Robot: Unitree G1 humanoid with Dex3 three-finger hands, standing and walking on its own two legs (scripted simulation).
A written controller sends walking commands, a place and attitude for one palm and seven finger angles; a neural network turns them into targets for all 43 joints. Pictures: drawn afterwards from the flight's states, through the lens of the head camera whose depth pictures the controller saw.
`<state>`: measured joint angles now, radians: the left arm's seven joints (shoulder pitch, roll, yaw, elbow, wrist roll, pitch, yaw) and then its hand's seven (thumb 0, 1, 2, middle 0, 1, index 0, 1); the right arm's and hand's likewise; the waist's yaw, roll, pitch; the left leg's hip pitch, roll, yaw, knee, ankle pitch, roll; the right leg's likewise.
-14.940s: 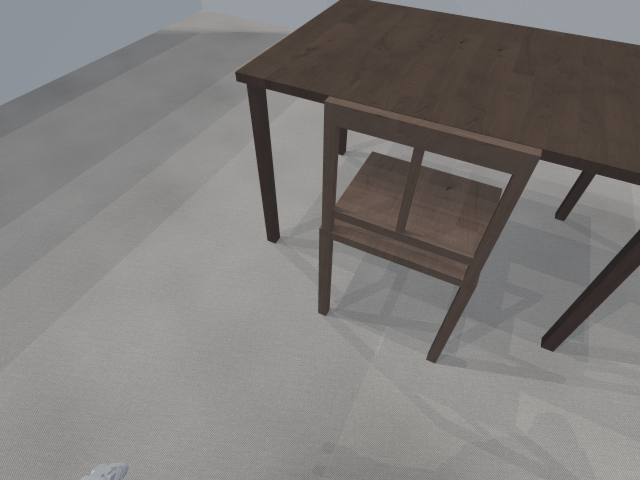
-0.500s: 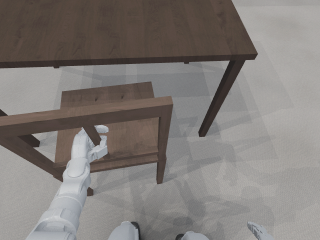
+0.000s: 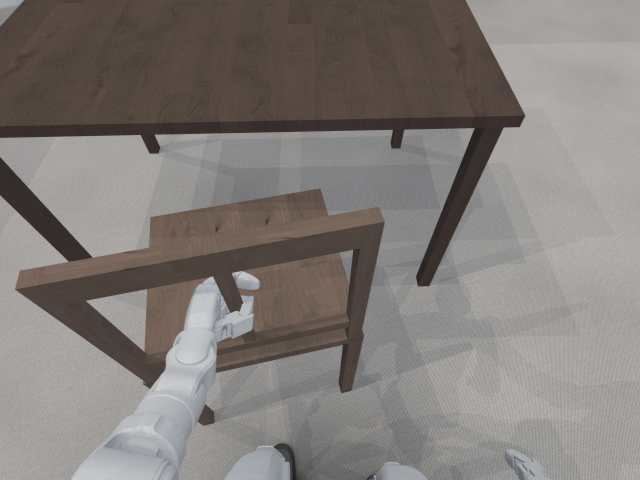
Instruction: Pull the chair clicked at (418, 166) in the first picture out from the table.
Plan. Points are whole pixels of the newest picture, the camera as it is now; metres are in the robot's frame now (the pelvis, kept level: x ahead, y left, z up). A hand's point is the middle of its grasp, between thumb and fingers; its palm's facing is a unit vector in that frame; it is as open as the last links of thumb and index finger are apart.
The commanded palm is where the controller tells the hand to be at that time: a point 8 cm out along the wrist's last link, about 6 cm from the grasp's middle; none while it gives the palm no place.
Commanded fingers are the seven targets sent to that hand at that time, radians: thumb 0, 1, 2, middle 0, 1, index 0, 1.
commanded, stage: step backward, pulling the chair out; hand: left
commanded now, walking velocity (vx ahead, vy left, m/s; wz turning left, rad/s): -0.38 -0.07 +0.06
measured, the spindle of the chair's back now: (237, 308) +0.36 +0.14 -0.09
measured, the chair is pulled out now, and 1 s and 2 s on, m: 0.17 0.23 0.30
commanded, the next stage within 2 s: none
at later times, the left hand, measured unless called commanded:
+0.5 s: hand (246, 320) +0.33 +0.12 -0.06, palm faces +0.00 -0.98 -0.17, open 5.1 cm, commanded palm +0.30 +0.17 -0.06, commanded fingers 0.00 0.90 0.90 -0.50 -1.45 -0.50 -1.45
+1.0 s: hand (237, 356) +0.28 +0.13 -0.06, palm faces -0.01 -0.98 -0.18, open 5.2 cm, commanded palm +0.26 +0.18 -0.05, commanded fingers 0.00 0.90 0.90 -0.50 -1.45 -0.50 -1.45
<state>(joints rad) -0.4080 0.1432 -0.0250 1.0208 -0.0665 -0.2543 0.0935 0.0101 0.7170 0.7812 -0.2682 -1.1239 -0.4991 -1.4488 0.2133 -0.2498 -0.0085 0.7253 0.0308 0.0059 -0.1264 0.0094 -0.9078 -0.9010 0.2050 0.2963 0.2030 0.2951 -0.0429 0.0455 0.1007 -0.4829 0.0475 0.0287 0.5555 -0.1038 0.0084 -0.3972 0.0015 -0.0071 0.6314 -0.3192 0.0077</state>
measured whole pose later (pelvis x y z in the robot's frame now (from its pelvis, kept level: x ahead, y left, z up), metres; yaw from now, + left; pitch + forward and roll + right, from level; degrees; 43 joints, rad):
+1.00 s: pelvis -0.07 -0.01 +0.00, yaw +0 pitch +2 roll -2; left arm -0.43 0.18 -0.01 0.93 -0.05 -0.19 0.09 0.02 0.70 0.79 -0.25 -1.18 -0.50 -1.45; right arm 0.19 -0.20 0.01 0.72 0.01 0.04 -0.09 0.01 -0.91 -0.90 0.21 0.30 0.20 0.30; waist -0.04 0.04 0.15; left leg -0.46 0.07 -0.03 0.61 -0.19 -0.03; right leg -0.36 0.03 -0.02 0.56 -0.23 0.00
